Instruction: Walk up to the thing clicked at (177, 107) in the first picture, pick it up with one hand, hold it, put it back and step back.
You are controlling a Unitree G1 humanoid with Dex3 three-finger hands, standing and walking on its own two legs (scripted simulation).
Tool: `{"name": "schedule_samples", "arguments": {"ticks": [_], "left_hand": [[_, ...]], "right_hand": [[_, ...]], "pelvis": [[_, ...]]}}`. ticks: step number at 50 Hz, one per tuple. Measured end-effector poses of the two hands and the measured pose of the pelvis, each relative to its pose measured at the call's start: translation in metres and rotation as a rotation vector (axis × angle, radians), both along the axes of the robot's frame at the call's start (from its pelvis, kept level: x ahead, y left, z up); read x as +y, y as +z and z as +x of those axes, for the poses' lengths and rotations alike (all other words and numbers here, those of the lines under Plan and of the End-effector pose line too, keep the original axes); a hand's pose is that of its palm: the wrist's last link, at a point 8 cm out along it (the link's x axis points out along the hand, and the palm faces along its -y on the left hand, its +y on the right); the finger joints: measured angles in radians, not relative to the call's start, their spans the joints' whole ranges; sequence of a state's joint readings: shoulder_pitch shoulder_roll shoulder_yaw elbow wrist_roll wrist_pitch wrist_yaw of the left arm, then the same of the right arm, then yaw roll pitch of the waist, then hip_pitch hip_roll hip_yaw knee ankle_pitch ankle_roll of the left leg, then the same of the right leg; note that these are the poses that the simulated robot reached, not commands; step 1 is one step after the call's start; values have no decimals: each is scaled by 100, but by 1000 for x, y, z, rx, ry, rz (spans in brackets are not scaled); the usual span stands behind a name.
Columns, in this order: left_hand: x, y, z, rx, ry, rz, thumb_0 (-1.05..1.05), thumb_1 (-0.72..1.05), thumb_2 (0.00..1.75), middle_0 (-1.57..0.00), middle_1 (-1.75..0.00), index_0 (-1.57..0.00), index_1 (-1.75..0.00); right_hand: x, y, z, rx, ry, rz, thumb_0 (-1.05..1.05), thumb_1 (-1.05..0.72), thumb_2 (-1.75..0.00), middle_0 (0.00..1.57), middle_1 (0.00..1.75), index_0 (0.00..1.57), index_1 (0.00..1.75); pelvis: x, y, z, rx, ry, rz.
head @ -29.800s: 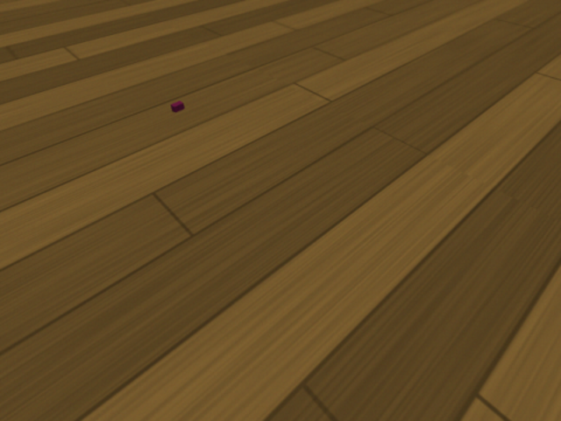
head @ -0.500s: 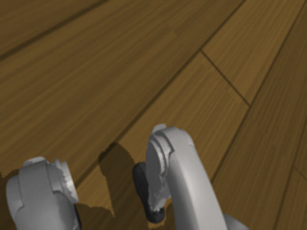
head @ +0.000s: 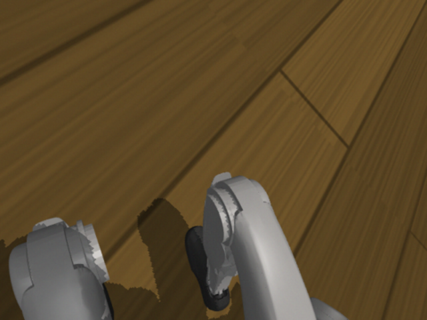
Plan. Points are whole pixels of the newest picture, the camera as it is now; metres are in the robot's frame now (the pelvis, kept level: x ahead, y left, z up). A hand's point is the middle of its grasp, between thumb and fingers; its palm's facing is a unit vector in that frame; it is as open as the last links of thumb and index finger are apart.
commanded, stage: withdraw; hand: left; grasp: from above
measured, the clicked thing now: out of the picture +0.37 +0.34 -0.27
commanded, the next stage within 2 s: home in 0.90 s
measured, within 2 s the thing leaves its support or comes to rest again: neither
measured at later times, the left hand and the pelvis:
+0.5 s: hand out of the picture +0.33 +0.39 -0.10, palm faces -0.48 -0.17 -0.86, open 13.5 cm; pelvis +0.00 -0.01 +0.04, yaw +6 degrees
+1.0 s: hand out of the picture +0.37 +0.33 -0.12, palm faces -0.42 -0.13 -0.90, open 12.5 cm; pelvis -0.01 -0.01 +0.05, yaw +6 degrees
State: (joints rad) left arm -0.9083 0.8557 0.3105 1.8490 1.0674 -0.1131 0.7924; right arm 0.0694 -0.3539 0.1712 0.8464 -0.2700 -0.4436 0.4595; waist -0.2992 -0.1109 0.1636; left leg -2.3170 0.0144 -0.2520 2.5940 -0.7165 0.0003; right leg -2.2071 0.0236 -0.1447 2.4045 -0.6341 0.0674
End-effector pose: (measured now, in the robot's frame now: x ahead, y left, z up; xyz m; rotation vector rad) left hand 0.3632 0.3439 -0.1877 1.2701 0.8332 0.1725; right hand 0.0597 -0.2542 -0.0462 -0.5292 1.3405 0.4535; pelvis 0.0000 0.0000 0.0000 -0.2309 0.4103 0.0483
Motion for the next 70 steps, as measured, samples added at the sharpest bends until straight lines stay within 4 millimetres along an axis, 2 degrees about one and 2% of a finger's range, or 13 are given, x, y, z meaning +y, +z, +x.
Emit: {"name": "schedule_samples", "arguments": {"ticks": [8, 14, 23, 28, 33, 37, 42, 50, 57, 60, 63, 66, 70], "left_hand": [[6, 5, 6, -34, 14, -5, 0, -31, 87, -22, -88, -23, -88], [22, 43, 15, -100, -51, 35, 0, -37, 90, -18, -91, -18, -91], [49, 129, -20, 79, -220, 82, 0, -42, 93, -16, -92, -16, -92], [51, 163, -30, 105, -332, 20, 0, -40, 92, -19, -90, -18, -91], [43, 186, -27, 45, -460, -7, 0, -39, 92, -20, -89, -19, -90], [32, 190, -19, -5, -511, 5, 0, -37, 91, -21, -87, -20, -89], [11, 173, -8, -19, -524, 20, 0, -33, 88, -23, -85, -23, -86], [-15, 127, 11, -14, -486, 19, 0, -25, 81, -30, -78, -30, -79], [-2, 109, 22, -47, -369, 51, 0, -20, 86, -30, -73, -29, -75], [7, 114, 20, -49, -323, 56, 0, -19, 90, -30, -73, -29, -74], [11, 129, 14, -51, -294, 44, 0, -16, 93, -29, -72, -28, -73], [13, 152, 6, -58, -268, 14, 0, -8, 96, -29, -69, -28, -70], [9, 191, -10, -99, -208, -69, 0, 10, 98, -28, -63, -26, -65]], "right_hand": [[-3, 1, -4, 11, -20, -7, 1, -88, -89, 20, 30, 20, 30], [-10, -4, 6, -7, -106, -12, 1, -89, -89, 20, 30, 20, 30], [-17, -12, 67, -145, -201, 6, 1, -90, -89, 20, 30, 20, 30], [-17, -3, 101, -236, -167, -25, 1, -90, -90, 20, 30, 20, 30], [-15, 6, 121, -275, -159, -82, 1, -90, -90, 20, 30, 20, 30], [-10, 10, 124, -269, -163, -107, 1, -90, -90, 20, 30, 20, 30], [-7, 12, 111, -239, -179, -125, 1, -89, -89, 20, 30, 20, 30], [-19, 3, 58, -157, -219, -183, 1, -88, -89, 20, 30, 20, 30], [-27, -11, 12, -43, -274, -211, 1, -89, -89, 20, 30, 20, 30], [-24, -13, 5, -13, -303, -193, 1, -89, -89, 20, 30, 20, 30], [-18, -10, 9, -6, -331, -164, 1, -89, -89, 20, 30, 20, 30], [-13, -2, 24, -29, -348, -134, 1, -89, -89, 20, 30, 20, 30], [-7, 19, 57, -108, -352, -97, 1, -89, -89, 21, 30, 20, 30]], "pelvis": [[-1, 1, 1, 6, 1, 3], [-2, 6, 7, 61, 7, 14], [-6, 36, 3, 120, 48, 74], [-11, 49, -4, 109, 62, 95], [-11, 58, -5, 117, 63, 95], [-10, 63, -4, 127, 67, 92], [-10, 65, -6, 136, 67, 91], [-11, 48, -8, 141, 58, 88], [-12, 32, -3, 147, 50, 87], [-11, 35, 1, 162, 51, 88], [-11, 44, 5, 182, 54, 88], [-10, 60, 7, 200, 58, 90], [-8, 88, 9, 210, 65, 89]]}}
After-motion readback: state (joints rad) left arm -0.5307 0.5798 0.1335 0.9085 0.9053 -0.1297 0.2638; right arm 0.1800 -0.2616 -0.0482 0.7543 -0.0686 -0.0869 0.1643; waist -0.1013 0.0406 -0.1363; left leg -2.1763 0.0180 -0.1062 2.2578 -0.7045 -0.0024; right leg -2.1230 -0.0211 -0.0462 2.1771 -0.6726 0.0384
